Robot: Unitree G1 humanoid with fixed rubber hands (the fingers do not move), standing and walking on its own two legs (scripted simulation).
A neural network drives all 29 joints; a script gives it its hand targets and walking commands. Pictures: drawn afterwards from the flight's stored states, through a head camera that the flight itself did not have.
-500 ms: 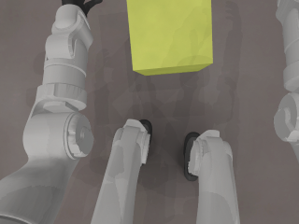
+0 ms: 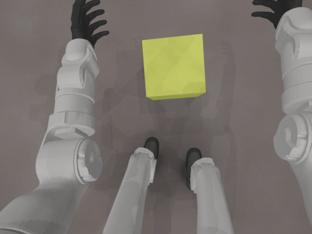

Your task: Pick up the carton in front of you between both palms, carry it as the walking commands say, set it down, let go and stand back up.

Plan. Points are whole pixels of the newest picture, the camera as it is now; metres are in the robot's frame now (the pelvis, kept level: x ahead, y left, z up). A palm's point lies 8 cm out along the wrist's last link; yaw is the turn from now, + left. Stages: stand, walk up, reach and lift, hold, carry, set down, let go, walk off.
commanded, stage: let go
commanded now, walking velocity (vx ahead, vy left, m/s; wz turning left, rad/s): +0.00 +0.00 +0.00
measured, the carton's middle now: (173, 72) +0.53 +0.04 -0.50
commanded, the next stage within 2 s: stand in 1.42 s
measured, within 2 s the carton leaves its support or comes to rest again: neither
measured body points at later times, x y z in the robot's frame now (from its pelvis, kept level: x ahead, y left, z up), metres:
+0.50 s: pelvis +0.06 +0.02 +0.10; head +0.27 +0.01 +0.50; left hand +0.38 +0.25 +0.00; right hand +0.44 -0.19 -0.01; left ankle +0.09 +0.12 -0.59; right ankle +0.06 -0.11 -0.59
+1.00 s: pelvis +0.09 +0.00 +0.15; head +0.13 +0.00 +0.60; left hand +0.26 +0.23 +0.07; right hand +0.28 -0.23 +0.07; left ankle +0.09 +0.12 -0.59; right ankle +0.06 -0.11 -0.59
